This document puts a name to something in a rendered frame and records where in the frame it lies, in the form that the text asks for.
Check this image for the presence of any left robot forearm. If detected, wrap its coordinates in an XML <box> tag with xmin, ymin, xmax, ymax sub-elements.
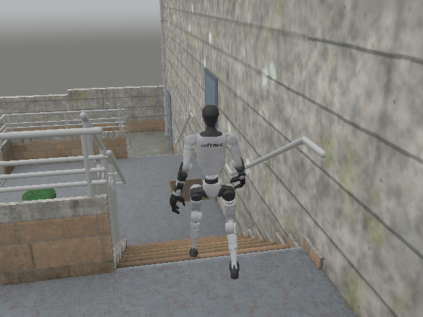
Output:
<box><xmin>173</xmin><ymin>162</ymin><xmax>188</xmax><ymax>196</ymax></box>

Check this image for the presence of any robot left upper arm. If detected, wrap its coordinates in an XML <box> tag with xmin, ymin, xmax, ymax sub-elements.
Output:
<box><xmin>182</xmin><ymin>134</ymin><xmax>197</xmax><ymax>172</ymax></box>

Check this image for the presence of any right robot forearm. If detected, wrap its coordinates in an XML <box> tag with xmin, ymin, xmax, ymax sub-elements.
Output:
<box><xmin>235</xmin><ymin>158</ymin><xmax>246</xmax><ymax>180</ymax></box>

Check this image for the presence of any robot right hand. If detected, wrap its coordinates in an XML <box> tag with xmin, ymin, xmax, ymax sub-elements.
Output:
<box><xmin>230</xmin><ymin>176</ymin><xmax>245</xmax><ymax>189</ymax></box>

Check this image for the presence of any robot left hand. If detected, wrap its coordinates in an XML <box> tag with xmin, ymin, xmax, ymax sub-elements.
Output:
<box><xmin>170</xmin><ymin>194</ymin><xmax>185</xmax><ymax>214</ymax></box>

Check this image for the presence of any robot right upper arm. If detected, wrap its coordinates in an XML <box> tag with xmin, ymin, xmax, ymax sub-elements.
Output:
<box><xmin>224</xmin><ymin>133</ymin><xmax>243</xmax><ymax>168</ymax></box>

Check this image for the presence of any robot head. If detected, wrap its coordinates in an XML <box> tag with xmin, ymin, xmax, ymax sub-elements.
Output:
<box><xmin>200</xmin><ymin>105</ymin><xmax>222</xmax><ymax>137</ymax></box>

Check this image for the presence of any humanoid robot torso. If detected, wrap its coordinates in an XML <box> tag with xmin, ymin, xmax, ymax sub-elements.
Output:
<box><xmin>196</xmin><ymin>130</ymin><xmax>227</xmax><ymax>198</ymax></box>

